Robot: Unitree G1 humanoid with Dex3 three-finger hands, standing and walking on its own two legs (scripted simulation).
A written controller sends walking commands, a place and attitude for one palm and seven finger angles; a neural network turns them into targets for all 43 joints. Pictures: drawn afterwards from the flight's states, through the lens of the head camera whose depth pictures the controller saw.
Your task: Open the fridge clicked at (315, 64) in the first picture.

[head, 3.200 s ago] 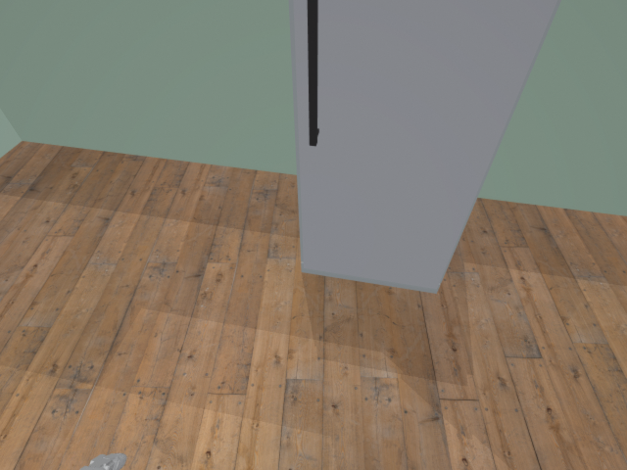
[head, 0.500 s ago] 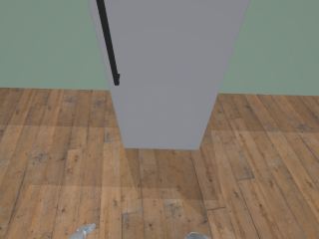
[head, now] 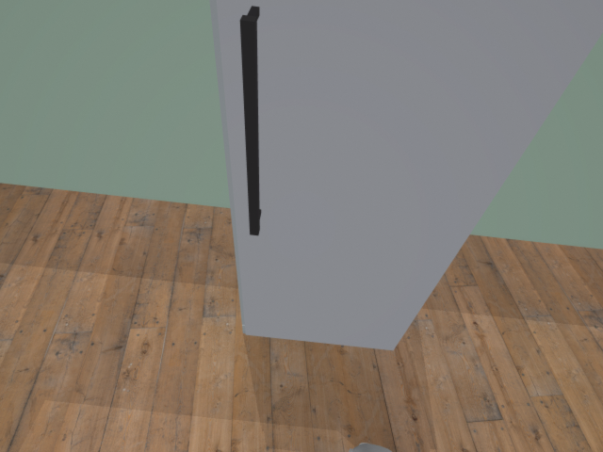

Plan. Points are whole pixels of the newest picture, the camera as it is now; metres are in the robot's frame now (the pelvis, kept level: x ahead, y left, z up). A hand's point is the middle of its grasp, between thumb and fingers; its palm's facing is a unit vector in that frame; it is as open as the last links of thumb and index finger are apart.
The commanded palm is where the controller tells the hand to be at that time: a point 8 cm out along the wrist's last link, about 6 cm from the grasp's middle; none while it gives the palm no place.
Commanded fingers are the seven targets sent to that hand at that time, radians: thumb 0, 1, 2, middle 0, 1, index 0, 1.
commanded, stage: come to a stop and stand still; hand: left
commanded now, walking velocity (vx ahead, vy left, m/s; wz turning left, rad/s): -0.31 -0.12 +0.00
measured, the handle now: (254, 144) +0.54 +0.12 +0.11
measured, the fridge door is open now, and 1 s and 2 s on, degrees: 0 0 0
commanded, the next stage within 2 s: look again from close up in 1.94 s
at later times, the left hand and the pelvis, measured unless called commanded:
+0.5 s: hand out of the picture +0.09 +0.19 -0.20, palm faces +0.07 -0.97 -0.22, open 7.3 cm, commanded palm none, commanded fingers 0.00 0.90 0.90 -0.20 -0.30 -0.20 -0.30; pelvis +0.03 +0.01 -0.03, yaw +1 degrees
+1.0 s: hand out of the picture +0.01 +0.22 -0.17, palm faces +0.01 -0.97 -0.26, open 7.3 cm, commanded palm none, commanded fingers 0.00 0.90 0.90 -0.20 -0.30 -0.20 -0.30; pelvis +0.00 +0.03 -0.01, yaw +0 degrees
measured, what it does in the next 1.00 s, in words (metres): steps on the spot: right foot, then right foot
